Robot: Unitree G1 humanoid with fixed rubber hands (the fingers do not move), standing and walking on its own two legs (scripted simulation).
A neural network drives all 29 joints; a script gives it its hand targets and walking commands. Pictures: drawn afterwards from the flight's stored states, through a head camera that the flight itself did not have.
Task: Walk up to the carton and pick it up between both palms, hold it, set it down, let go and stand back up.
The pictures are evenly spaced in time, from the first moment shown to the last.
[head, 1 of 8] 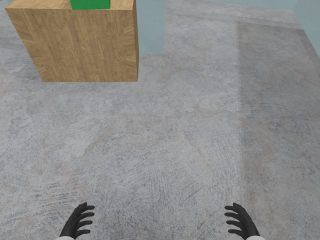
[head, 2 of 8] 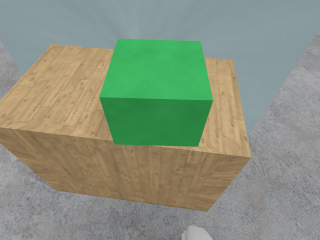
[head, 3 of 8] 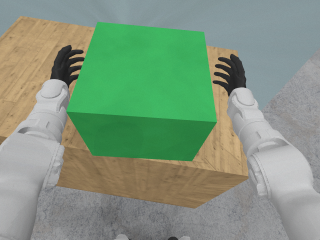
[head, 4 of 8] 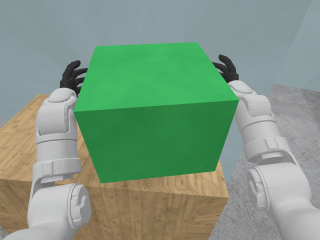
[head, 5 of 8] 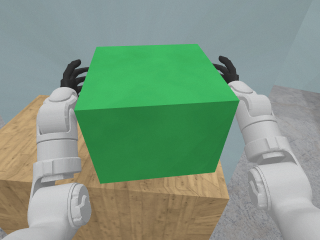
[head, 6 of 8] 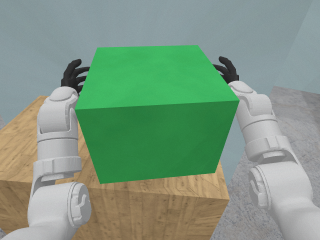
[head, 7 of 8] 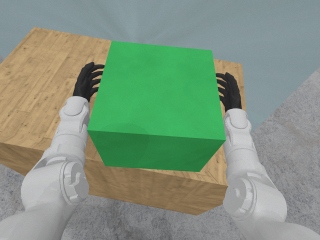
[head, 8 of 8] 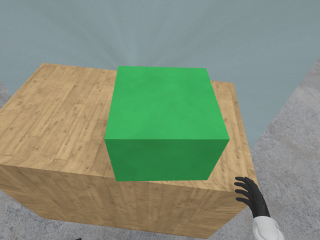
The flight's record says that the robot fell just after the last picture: no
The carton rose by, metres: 0.21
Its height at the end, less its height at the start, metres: +0.00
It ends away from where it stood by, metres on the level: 0.01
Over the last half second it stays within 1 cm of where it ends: yes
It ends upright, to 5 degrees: yes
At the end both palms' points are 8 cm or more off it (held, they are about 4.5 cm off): yes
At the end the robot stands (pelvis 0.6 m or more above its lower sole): yes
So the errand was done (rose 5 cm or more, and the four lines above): yes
